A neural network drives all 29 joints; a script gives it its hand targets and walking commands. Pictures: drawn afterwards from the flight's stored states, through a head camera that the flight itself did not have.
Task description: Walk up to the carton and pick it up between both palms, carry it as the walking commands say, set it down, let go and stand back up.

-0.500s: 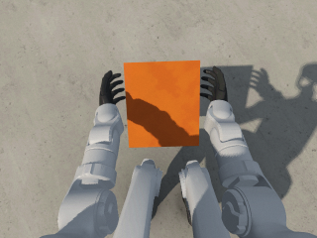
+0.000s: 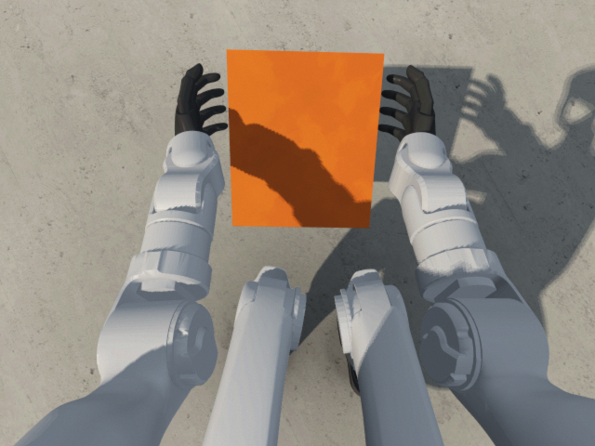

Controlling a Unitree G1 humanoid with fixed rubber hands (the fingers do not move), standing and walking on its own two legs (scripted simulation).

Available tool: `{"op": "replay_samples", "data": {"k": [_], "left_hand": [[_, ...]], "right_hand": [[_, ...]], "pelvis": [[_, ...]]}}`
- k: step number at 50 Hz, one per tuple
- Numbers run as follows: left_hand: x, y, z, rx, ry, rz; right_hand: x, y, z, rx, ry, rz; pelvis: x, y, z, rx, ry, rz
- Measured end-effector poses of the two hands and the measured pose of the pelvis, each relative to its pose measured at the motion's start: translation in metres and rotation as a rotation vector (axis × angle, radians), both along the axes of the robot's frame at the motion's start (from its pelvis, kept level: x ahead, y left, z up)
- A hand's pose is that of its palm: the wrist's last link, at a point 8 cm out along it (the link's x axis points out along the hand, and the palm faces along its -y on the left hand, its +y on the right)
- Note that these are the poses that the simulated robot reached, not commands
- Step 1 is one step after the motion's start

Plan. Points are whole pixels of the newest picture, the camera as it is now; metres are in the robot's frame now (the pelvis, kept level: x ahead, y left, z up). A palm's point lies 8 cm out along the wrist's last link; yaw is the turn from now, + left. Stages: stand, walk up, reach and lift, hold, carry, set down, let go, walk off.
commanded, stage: set down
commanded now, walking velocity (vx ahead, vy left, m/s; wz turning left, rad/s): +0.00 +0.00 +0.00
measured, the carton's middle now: (301, 140) +0.51 +0.03 -0.21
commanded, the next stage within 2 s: none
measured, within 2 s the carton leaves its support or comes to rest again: neither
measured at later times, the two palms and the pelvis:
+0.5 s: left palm (217, 149) +0.50 +0.16 -0.23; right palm (392, 139) +0.52 -0.11 -0.22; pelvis -0.02 -0.01 -0.06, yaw +0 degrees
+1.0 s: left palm (214, 135) +0.53 +0.17 -0.24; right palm (390, 135) +0.54 -0.11 -0.24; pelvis +0.01 +0.01 -0.09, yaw -1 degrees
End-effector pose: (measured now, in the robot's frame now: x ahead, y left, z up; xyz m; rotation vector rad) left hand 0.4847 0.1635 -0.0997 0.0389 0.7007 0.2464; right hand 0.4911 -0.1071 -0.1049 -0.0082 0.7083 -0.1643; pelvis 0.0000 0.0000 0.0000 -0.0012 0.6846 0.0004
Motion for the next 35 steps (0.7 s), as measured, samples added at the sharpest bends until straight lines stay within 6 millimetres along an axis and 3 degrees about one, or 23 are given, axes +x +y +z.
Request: {"op": "replay_samples", "data": {"k": [14,21,25,35], "left_hand": [[0.019,-0.005,-0.058,0.013,-0.002,-0.001],[0.021,0.003,-0.105,-0.005,-0.026,0.033],[0.018,0.001,-0.129,-0.032,0.002,0.017],[0.031,0.007,-0.129,0.009,0.012,-0.009]], "right_hand": [[0.020,-0.004,-0.065,0.027,-0.006,-0.010],[0.027,0.004,-0.103,-0.006,-0.030,0.014],[0.031,0.000,-0.113,-0.050,-0.003,0.062],[0.037,0.009,-0.118,-0.062,0.009,0.018]], "pelvis": [[-0.002,-0.011,-0.032,0.042,-0.029,-0.021],[-0.017,-0.012,-0.042,0.049,-0.175,-0.026],[-0.018,-0.009,-0.058,0.036,-0.175,-0.019],[-0.020,0.005,-0.081,-0.007,-0.224,-0.009]]}}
